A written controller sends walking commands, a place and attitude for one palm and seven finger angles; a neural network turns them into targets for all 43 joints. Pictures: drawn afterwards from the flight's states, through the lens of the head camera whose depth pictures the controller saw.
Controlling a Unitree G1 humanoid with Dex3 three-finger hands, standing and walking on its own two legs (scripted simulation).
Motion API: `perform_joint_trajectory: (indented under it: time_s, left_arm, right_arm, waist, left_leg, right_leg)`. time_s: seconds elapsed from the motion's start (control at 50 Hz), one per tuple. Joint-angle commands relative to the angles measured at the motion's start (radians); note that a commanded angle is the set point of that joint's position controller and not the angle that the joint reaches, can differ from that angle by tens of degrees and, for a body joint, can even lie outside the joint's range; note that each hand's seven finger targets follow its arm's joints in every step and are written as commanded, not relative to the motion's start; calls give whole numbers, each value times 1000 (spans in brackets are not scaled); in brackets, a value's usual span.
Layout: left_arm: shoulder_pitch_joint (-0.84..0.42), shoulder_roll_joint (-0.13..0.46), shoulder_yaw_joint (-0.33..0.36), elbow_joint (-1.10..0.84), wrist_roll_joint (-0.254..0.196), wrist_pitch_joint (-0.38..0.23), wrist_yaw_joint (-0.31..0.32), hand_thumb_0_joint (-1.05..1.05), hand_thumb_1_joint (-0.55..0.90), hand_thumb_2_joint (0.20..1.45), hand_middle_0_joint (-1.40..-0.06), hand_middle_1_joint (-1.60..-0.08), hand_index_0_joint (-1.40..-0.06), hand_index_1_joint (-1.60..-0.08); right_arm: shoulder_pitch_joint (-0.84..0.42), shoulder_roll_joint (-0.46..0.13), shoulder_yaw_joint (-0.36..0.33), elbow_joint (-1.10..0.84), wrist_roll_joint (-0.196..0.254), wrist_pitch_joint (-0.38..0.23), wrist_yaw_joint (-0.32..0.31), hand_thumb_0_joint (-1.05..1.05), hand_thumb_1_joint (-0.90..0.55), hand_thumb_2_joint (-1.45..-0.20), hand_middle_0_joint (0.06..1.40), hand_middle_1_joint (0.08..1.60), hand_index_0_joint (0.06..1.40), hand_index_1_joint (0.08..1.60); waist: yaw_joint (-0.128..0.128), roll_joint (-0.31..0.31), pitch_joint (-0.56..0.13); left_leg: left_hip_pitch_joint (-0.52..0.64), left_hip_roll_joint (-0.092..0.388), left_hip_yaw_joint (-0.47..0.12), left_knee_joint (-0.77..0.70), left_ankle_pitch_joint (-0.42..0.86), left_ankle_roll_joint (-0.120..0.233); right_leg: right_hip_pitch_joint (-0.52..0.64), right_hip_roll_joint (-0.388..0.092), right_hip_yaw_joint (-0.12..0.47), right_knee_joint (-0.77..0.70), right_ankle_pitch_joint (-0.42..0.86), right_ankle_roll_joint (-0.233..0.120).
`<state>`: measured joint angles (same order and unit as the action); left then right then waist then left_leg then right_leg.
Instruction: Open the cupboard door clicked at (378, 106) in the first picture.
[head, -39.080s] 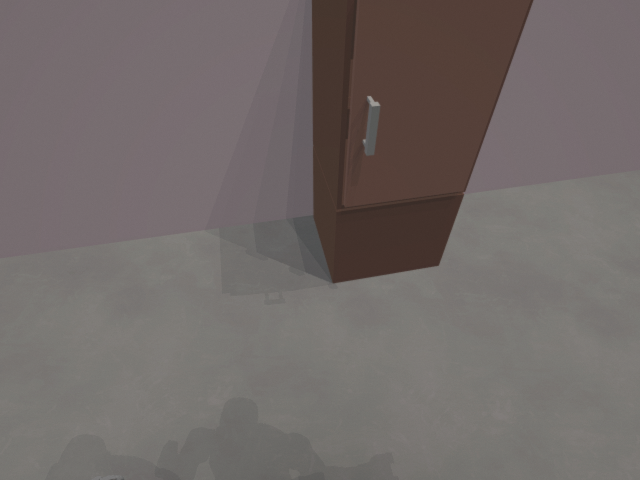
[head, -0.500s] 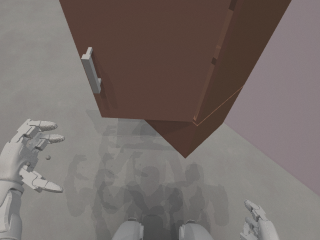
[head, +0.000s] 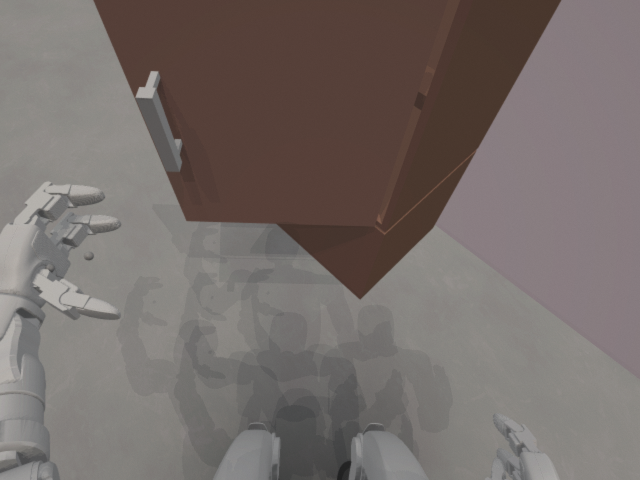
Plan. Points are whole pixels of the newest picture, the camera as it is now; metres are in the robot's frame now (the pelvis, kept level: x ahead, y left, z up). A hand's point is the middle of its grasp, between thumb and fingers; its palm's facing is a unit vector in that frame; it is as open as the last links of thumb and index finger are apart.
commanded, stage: move the hooked fingers beside the handle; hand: left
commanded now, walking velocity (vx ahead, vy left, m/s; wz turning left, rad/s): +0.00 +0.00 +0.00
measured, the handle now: (164, 124) +0.59 +0.25 +0.04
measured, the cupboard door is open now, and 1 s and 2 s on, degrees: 45 45 45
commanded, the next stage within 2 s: slide the fingers in behind the handle in 1.96 s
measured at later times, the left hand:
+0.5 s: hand (98, 208) +0.42 +0.29 +0.05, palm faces +0.03 -1.00 -0.01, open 13.9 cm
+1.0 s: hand (111, 163) +0.50 +0.30 +0.05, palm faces +0.03 -1.00 -0.03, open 13.9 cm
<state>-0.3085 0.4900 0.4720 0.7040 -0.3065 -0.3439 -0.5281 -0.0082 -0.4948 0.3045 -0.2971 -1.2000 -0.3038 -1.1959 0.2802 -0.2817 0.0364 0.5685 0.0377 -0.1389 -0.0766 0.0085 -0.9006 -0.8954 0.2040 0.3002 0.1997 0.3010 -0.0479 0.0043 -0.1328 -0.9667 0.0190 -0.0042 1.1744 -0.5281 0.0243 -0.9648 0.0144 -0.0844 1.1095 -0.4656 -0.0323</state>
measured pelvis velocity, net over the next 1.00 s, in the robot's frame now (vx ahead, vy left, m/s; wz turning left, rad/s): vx -0.01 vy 0.01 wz -0.04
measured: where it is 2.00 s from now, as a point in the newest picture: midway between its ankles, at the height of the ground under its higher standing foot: outside the picture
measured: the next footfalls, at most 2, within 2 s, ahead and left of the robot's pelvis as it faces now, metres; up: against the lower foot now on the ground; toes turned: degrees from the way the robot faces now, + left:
none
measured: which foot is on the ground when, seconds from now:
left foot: down 0.00-1.00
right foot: down 0.00-1.00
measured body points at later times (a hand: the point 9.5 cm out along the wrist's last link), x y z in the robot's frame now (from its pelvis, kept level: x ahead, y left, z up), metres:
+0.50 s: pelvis +0.00 +0.01 +0.00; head +0.12 +0.04 +0.43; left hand +0.42 +0.35 +0.06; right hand +0.07 -0.26 -0.10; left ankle +0.02 +0.10 -0.65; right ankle +0.04 -0.11 -0.65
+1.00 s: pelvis -0.01 +0.01 -0.02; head +0.16 +0.05 +0.39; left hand +0.49 +0.36 +0.05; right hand +0.01 -0.27 -0.12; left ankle +0.02 +0.10 -0.65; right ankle +0.04 -0.11 -0.65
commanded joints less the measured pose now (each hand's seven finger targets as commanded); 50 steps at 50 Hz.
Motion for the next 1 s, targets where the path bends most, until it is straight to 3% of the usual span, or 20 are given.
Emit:
perform_joint_trajectory:
  time_s: [0.0, 0.02, 0.08, 0.12, 0.18, 0.2, 0.24, 0.4, 0.44, 0.48, 0.52, 0.58, 0.68, 0.72, 0.74, 0.78, 0.84, 0.88, 0.98]
  left_arm:
    - [-283, 271, 67, -173, -18, -77, 11, 0, -500, 300, -300, -1200, -300, -1200]
    - [-282, 302, 94, -151, -11, -78, 14, 0, -500, 300, -300, -1200, -300, -1200]
    - [-301, 308, 95, -93, 2, -76, 20, 0, -500, 300, -300, -1200, -300, -1200]
    - [-390, 337, 97, -87, 15, -88, 19, 0, -500, 300, -300, -1200, -300, -1200]
    - [-394, 334, 96, -93, 20, -108, 21, 0, -500, 300, -300, -1200, -300, -1200]
    - [-403, 341, 100, -87, 15, -112, 19, 0, -500, 300, -300, -1200, -300, -1200]
    - [-463, 336, 86, -32, 25, -112, 16, 0, -500, 300, -300, -1200, -300, -1200]
    - [-571, 382, 93, 60, 50, -130, 15, 0, -500, 300, -300, -1200, -300, -1200]
    - [-597, 411, 111, 116, 65, -129, 18, 0, -500, 300, -300, -1200, -300, -1200]
    - [-640, 427, 108, 147, 81, -133, 21, 0, -500, 300, -300, -1200, -300, -1200]
    - [-688, 428, 93, 137, 85, -143, 15, 0, -500, 300, -300, -1200, -300, -1200]
    - [-724, 452, 97, 186, 95, -139, 15, 0, -500, 300, -300, -1200, -300, -1200]
    - [-813, 485, 89, 232, 116, -123, 17, 0, -500, 300, -300, -1200, -300, -1200]
    - [-852, 523, 108, 234, 121, -125, 19, 0, -500, 300, -300, -1200, -300, -1200]
    - [-850, 546, 121, 250, 127, -120, 21, 0, -500, 300, -300, -1200, -300, -1200]
    - [-893, 551, 104, 280, 141, -108, 25, 0, -500, 300, -300, -1200, -300, -1200]
    - [-921, 602, 126, 274, 154, -107, 26, 0, -500, 300, -300, -1200, -300, -1200]
    - [-941, 612, 120, 305, 164, -93, 27, 0, -500, 300, -300, -1200, -300, -1200]
    - [-1026, 639, 103, 335, 187, -68, 31, 0, -500, 300, -300, -1200, -300, -1200]
  right_arm:
    - [62, -165, -68, -106, 0, -31, -2, 0, -900, -900, 200, 300, 200, 300]
    - [70, -171, -72, -98, -1, -23, -1, 0, -900, -900, 200, 300, 200, 300]
    - [80, -173, -72, -92, -1, -7, 1, 0, -900, -900, 200, 300, 200, 300]
    - [90, -178, -70, -80, -3, 2, 0, 0, -900, -900, 200, 300, 200, 300]
    - [102, -177, -75, -79, -8, 12, 5, 0, -900, -900, 200, 300, 200, 300]
    - [109, -180, -76, -79, -8, 15, 5, 0, -900, -900, 200, 300, 200, 300]
    - [116, -181, -74, -59, -9, 28, 5, 0, -900, -900, 200, 300, 200, 300]
    - [138, -192, -72, -53, -14, 64, 10, 0, -900, -900, 200, 300, 200, 300]
    - [149, -195, -71, -43, -16, 79, 10, 0, -900, -900, 200, 300, 200, 300]
    - [152, -196, -67, -41, -17, 88, 11, 0, -900, -900, 200, 300, 200, 300]
    - [160, -201, -67, -37, -20, 96, 12, 0, -900, -900, 200, 300, 200, 300]
    - [163, -205, -63, -32, -21, 110, 12, 0, -900, -900, 200, 300, 200, 300]
    - [180, -215, -55, -25, -25, 128, 11, 0, -900, -900, 200, 300, 200, 300]
    - [192, -220, -54, -19, -28, 133, 11, 0, -900, -900, 200, 300, 200, 300]
    - [195, -222, -52, -20, -29, 137, 10, 0, -900, -900, 200, 300, 200, 300]
    - [197, -220, -44, -18, -29, 143, 10, 0, -900, -900, 200, 300, 200, 300]
    - [213, -227, -42, -18, -34, 151, 13, 0, -900, -900, 200, 300, 200, 300]
    - [219, -228, -36, -17, -34, 158, 13, 0, -900, -900, 200, 300, 200, 300]
    - [240, -234, -26, -12, -37, 171, 13, 0, -900, -900, 200, 300, 200, 300]
  waist:
    - [7, 100, -364]
    - [10, 84, -375]
    - [3, 80, -353]
    - [-6, 110, -366]
    - [3, 147, -407]
    - [-3, 133, -417]
    - [-20, 121, -390]
    - [-24, 147, -401]
    - [-34, 111, -402]
    - [-38, 138, -396]
    - [-45, 176, -426]
    - [-61, 146, -408]
    - [-83, 164, -420]
    - [-86, 183, -465]
    - [-83, 195, -466]
    - [-102, 180, -437]
    - [-99, 229, -498]
    - [-113, 212, -478]
    - [-145, 236, -482]
  left_leg:
    - [204, -7, -35, -176, 331, 0]
    - [201, -4, -32, -178, 320, -1]
    - [177, -6, -30, -182, 304, 1]
    - [194, -1, -37, -177, 313, -1]
    - [252, 0, -46, -181, 370, -9]
    - [261, 2, -49, -172, 395, -9]
    - [243, 5, -52, -171, 371, -8]
    - [268, 8, -65, -162, 391, -15]
    - [237, 9, -58, -149, 371, -7]
    - [223, 8, -60, -146, 354, -7]
    - [282, 13, -73, -141, 398, -17]
    - [238, 13, -72, -130, 363, -8]
    - [228, 16, -84, -114, 358, -7]
    - [245, 17, -87, -96, 389, -9]
    - [232, 17, -85, -93, 384, -10]
    - [189, 16, -83, -85, 354, -2]
    - [224, 19, -91, -74, 398, -7]
    - [196, 21, -92, -65, 386, -2]
    - [186, 26, -100, -46, 386, 1]
  right_leg:
    - [221, 15, 65, -133, 221, 0]
    - [224, 15, 68, -137, 214, 4]
    - [218, 12, 67, -141, 205, 6]
    - [190, 15, 64, -129, 202, 3]
    - [186, 15, 57, -127, 225, 0]
    - [177, 21, 55, -119, 235, -3]
    - [160, 20, 54, -124, 224, 2]
    - [109, 26, 45, -111, 206, -6]
    - [113, 25, 50, -112, 213, 1]
    - [99, 24, 49, -105, 198, 0]
    - [58, 27, 43, -98, 199, -3]
    - [58, 27, 46, -100, 191, 1]
    - [19, 28, 41, -87, 179, 3]
    - [10, 30, 43, -77, 196, 2]
    - [10, 29, 44, -75, 192, 2]
    - [9, 31, 46, -76, 183, 6]
    - [-2, 33, 42, -63, 200, 3]
    - [-12, 34, 41, -62, 194, 6]
    - [-54, 36, 38, -57, 188, 9]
